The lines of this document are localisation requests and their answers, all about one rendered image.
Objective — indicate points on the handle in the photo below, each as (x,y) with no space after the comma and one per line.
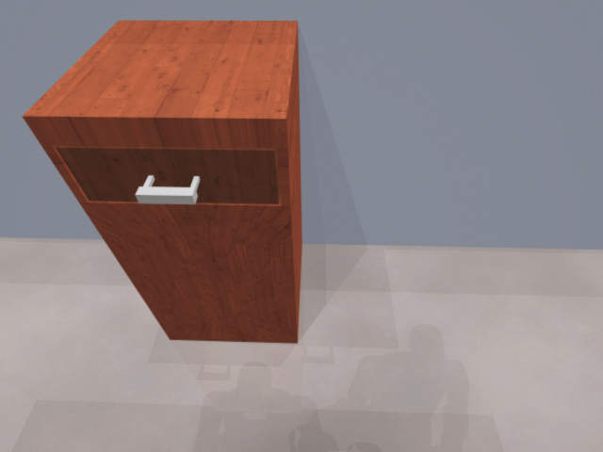
(167,195)

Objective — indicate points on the drawer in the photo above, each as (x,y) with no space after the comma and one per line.
(227,175)

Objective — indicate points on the cabinet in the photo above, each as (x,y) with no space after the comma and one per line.
(207,271)

